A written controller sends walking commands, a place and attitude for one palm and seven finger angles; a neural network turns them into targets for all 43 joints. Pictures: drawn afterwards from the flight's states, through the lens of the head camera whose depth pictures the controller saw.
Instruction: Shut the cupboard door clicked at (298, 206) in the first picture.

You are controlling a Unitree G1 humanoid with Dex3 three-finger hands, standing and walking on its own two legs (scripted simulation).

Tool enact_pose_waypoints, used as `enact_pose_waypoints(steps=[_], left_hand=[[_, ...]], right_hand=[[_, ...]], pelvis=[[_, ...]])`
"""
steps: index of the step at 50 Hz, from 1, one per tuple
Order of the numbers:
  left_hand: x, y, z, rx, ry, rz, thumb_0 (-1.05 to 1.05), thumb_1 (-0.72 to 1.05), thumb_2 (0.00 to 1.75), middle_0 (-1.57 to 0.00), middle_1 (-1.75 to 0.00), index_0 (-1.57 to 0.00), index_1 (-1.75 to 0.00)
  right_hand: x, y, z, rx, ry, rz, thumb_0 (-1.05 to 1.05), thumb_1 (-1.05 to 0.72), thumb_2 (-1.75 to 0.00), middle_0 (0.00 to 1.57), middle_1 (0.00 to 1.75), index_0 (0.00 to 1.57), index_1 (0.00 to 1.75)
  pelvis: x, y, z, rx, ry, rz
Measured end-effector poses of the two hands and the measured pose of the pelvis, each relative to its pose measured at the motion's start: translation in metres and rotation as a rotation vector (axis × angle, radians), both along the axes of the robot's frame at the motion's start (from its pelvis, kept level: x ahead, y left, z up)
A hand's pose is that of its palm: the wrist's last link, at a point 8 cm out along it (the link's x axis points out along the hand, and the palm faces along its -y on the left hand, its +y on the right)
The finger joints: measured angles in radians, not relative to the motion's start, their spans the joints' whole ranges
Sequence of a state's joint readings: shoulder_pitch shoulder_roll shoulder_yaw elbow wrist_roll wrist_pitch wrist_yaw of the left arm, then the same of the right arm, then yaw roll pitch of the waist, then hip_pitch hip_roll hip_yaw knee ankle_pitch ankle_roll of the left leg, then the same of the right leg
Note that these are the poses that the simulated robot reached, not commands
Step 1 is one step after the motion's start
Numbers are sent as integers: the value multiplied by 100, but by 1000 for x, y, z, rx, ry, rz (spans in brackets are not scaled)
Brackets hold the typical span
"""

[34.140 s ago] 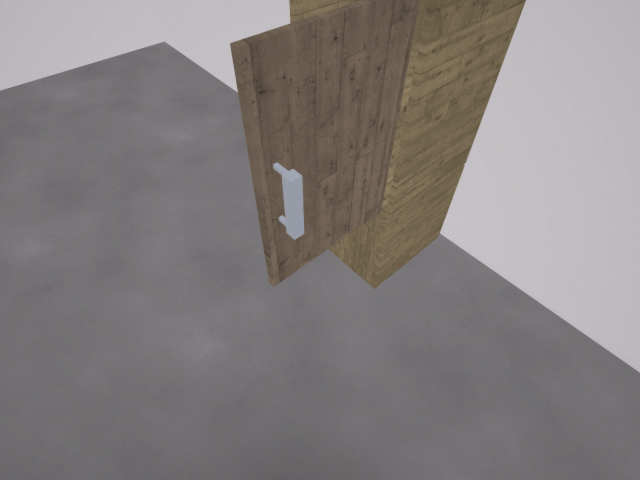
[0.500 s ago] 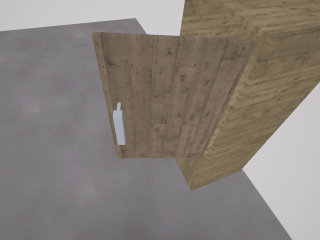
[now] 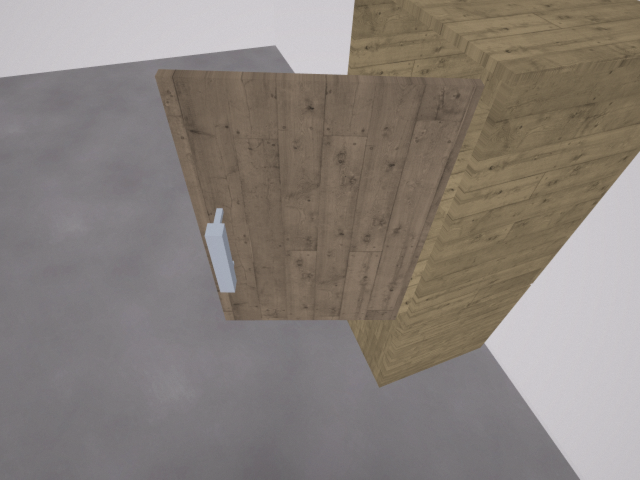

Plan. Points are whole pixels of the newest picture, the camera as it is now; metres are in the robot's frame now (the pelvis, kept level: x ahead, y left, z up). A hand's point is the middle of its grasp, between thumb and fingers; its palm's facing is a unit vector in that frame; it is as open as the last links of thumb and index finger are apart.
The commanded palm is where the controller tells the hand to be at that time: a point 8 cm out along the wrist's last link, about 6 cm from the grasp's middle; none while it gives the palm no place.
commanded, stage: look again from close up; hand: left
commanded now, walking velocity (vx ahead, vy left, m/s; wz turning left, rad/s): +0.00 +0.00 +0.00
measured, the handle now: (224, 250) +0.48 +0.19 -0.06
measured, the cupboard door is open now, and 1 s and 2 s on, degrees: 70 70 70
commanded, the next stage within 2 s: raise the hand and make a fist in 0.60 s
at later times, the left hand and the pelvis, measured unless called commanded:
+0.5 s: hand out of the picture +0.04 +0.23 -0.18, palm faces -0.01 -0.97 -0.25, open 7.4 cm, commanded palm none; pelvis +0.02 +0.03 -0.01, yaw -1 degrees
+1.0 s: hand (152, 434) +0.18 +0.21 -0.04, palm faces +0.08 -0.99 -0.05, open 6.7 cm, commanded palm +0.12 +0.27 -0.07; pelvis -0.03 +0.01 -0.08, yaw +1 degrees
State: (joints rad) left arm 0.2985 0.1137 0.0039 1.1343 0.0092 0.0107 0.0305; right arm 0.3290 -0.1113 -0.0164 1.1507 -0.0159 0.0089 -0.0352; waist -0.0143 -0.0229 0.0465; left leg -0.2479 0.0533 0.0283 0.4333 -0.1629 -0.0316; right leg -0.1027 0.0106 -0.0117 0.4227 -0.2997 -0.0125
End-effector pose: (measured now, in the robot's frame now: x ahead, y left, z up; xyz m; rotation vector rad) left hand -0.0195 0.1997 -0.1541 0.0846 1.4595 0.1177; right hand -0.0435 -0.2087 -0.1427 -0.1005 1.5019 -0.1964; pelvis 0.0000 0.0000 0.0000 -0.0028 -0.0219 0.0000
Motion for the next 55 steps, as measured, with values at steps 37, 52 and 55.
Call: enact_pose_waypoints(steps=[37, 52, 55], left_hand=[[74, 83, 15, 137, -202, -13, 1, 91, 90, -20, -30, -20, -30], [159, 66, 90, -10, -1468, -95, 0, 91, 90, -34, -46, -35, -45], [134, 69, 67, -9, -1396, -35, 1, 90, 90, -40, -51, -40, -51]], right_hand=[[104, 2, 0, -58, -255, 107, 1, -91, -90, 20, 30, 20, 30], [210, -34, 0, -138, -977, 261, 1, -91, -90, 20, 30, 20, 30], [222, -30, -8, -137, -1027, 284, 1, -91, -90, 20, 30, 20, 30]], pelvis=[[16, 32, -9, 0, 8, -16], [-38, 4, -101, 3, 248, 14], [-45, 0, -118, -9, 258, 22]])
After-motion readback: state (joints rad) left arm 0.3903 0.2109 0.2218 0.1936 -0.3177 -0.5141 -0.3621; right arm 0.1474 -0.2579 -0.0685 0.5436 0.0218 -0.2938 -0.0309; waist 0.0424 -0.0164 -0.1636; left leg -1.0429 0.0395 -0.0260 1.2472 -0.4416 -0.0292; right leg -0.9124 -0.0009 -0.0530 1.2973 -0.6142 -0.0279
